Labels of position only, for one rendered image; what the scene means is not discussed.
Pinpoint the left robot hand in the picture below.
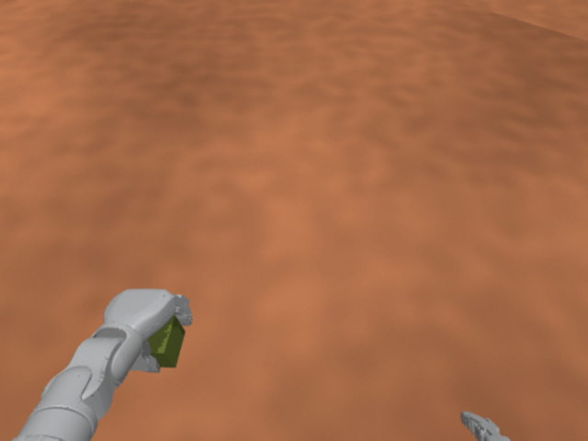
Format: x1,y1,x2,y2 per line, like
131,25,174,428
103,288,192,373

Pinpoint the left robot arm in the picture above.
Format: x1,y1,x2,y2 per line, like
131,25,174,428
11,322,142,441

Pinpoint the right robot hand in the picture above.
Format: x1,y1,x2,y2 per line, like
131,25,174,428
460,412,511,441

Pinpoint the cube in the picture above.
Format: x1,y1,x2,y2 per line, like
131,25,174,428
148,315,186,368

